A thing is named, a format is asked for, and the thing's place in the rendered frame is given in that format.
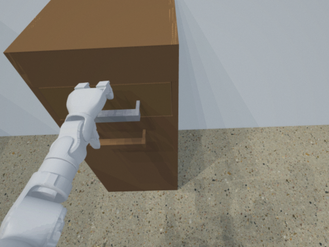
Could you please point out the left robot upper arm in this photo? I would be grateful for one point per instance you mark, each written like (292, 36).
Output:
(35, 223)

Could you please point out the drawer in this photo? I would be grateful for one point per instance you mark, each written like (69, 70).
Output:
(155, 98)

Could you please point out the robot left forearm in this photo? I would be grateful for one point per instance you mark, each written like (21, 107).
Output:
(53, 180)

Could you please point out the robot left hand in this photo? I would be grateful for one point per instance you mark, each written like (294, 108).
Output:
(90, 101)

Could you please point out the cabinet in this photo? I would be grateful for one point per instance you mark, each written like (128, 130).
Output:
(120, 41)

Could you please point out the handle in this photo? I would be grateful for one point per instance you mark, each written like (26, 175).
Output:
(122, 143)
(119, 115)

